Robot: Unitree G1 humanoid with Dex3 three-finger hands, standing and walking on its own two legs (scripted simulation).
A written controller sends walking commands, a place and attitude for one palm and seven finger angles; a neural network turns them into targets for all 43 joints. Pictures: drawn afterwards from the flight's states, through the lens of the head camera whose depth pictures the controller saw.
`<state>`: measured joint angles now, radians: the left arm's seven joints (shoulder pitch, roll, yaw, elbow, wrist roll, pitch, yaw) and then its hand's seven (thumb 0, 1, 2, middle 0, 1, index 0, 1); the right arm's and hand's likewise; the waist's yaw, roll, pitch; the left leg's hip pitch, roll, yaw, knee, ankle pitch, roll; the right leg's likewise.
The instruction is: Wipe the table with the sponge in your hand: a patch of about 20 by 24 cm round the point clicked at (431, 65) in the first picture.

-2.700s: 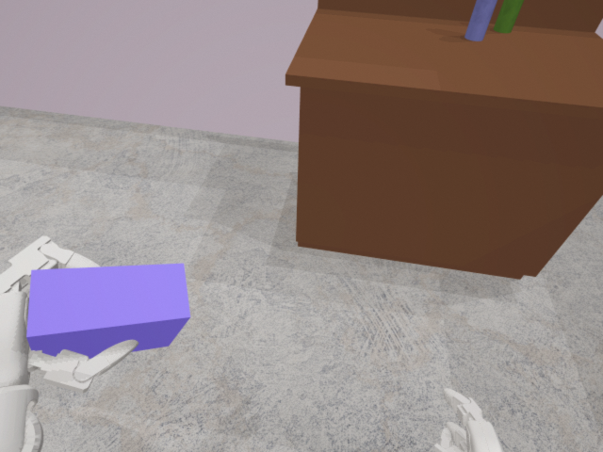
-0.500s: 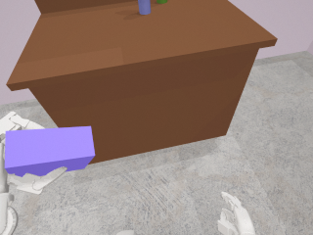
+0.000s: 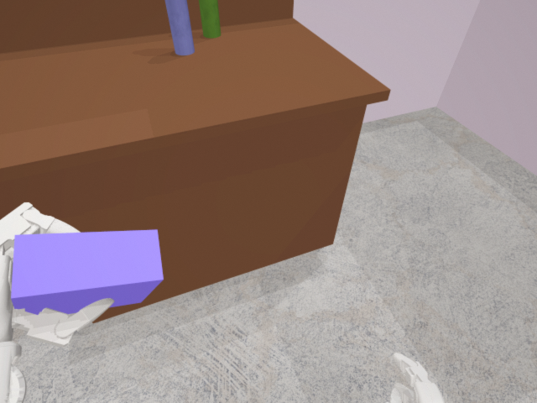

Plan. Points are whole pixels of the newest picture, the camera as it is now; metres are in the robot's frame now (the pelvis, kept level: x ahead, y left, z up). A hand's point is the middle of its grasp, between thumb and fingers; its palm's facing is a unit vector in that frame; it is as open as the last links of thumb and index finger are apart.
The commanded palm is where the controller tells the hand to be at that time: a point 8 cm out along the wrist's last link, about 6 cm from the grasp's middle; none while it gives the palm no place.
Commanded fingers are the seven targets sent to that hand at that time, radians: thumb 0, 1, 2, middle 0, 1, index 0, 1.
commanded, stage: take the last steps up to it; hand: left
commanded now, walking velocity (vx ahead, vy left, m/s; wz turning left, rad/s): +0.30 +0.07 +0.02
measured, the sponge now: (110, 272) +0.23 +0.20 +0.15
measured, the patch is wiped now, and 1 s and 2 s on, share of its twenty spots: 0.00 0.00 0.00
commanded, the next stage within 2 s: come to a stop and stand still in 1.62 s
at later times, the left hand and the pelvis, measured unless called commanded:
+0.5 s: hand (75, 234) +0.26 +0.25 +0.18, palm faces +0.41 -0.82 -0.41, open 10.0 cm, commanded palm +0.21 +0.28 +0.19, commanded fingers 0.00 0.10 1.30 -1.20 -1.60 -1.20 -1.60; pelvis +0.04 +0.01 +0.01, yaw +0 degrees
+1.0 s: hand (110, 170) +0.37 +0.25 +0.18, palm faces +0.42 -0.82 -0.40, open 10.0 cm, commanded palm +0.32 +0.29 +0.19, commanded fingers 0.00 0.10 1.30 -1.20 -1.60 -1.20 -1.60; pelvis +0.15 +0.01 -0.01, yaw -1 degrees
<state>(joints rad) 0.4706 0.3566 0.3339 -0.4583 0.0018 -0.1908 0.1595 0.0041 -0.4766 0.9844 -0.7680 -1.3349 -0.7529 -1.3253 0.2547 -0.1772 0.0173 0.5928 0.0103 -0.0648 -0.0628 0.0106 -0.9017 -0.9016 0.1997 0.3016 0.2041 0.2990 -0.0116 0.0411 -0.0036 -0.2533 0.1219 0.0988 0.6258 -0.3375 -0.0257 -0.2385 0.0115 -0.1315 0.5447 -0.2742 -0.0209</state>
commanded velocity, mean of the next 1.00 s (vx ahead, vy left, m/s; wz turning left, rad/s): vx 0.30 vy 0.08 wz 0.00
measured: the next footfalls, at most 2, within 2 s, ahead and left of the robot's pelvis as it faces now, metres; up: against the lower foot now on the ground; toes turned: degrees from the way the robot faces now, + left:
left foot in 0.30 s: +0.11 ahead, +0.14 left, +0.00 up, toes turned +9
right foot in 0.60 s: +0.14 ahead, -0.11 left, +0.00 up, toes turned -9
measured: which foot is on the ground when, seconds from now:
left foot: down 0.00-0.00, up 0.02-0.28, down 0.30-0.60, up 0.62-0.92, down 0.94-1.00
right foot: down 0.00-0.32, up 0.34-0.58, down 0.60-0.96, up 0.98-1.00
